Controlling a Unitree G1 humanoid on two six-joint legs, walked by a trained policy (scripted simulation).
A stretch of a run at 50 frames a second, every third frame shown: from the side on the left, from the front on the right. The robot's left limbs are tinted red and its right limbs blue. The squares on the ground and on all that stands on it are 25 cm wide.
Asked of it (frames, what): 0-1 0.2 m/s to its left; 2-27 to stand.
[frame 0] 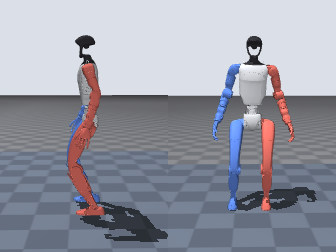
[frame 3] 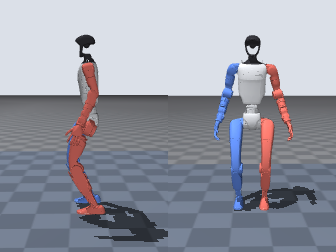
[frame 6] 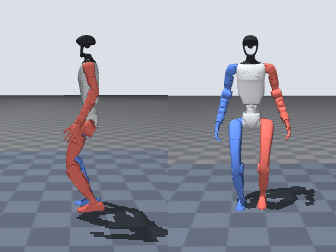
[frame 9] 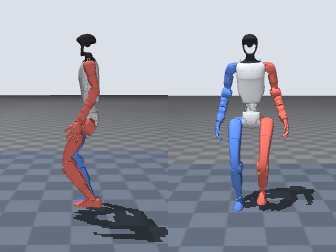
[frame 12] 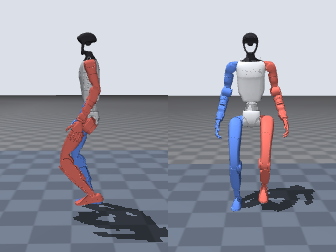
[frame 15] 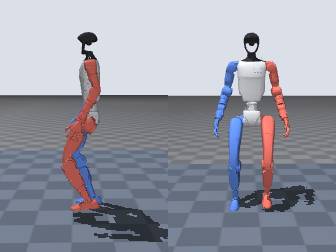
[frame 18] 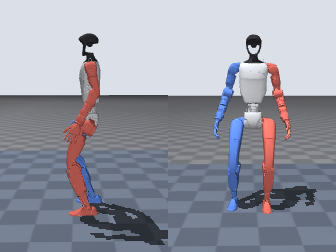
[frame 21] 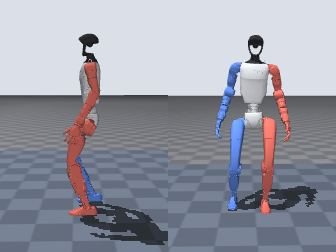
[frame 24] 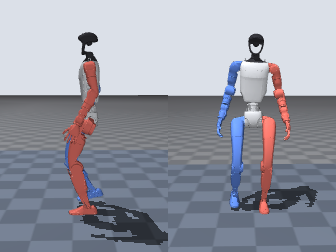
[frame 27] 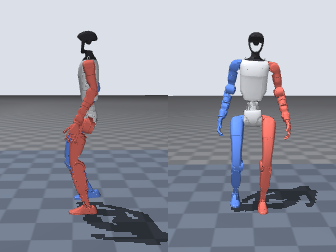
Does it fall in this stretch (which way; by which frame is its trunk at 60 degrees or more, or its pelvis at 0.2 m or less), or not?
no
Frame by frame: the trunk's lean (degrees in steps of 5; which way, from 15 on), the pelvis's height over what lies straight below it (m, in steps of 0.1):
0: 5, 0.7
3: 5, 0.7
6: 5, 0.7
9: 5, 0.7
12: 5, 0.8
15: 5, 0.8
18: 0, 0.8
21: 5, 0.8
24: 5, 0.8
27: 5, 0.8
